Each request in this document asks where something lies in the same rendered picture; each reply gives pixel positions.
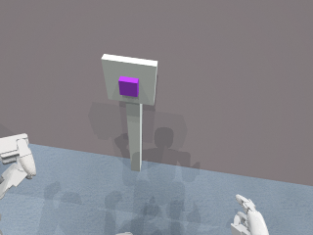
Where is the right robot hand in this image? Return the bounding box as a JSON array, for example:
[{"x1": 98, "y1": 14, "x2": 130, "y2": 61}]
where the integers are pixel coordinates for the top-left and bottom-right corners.
[{"x1": 231, "y1": 194, "x2": 269, "y2": 235}]

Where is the panel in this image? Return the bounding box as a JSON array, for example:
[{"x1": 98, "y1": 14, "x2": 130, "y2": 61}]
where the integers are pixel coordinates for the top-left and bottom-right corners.
[{"x1": 101, "y1": 54, "x2": 157, "y2": 172}]

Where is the button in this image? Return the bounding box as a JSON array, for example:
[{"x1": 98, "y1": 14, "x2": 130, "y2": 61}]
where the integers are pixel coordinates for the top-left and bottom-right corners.
[{"x1": 118, "y1": 76, "x2": 139, "y2": 97}]

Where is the left robot hand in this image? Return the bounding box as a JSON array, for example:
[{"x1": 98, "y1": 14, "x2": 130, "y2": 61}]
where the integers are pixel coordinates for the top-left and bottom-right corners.
[{"x1": 0, "y1": 133, "x2": 36, "y2": 200}]

